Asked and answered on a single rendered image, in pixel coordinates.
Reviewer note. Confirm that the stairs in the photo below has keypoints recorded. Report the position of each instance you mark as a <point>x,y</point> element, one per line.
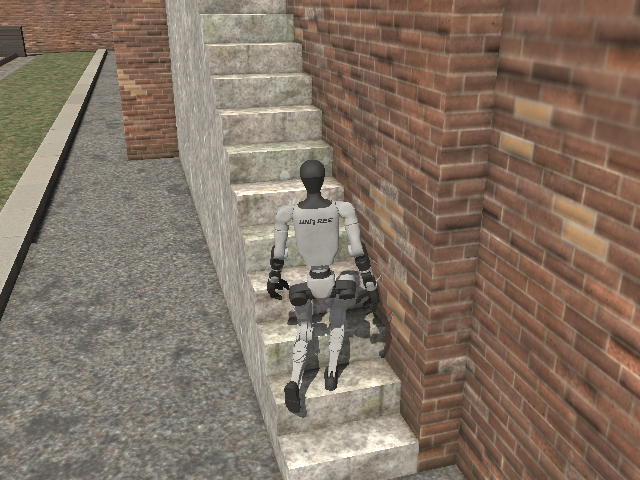
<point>245,125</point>

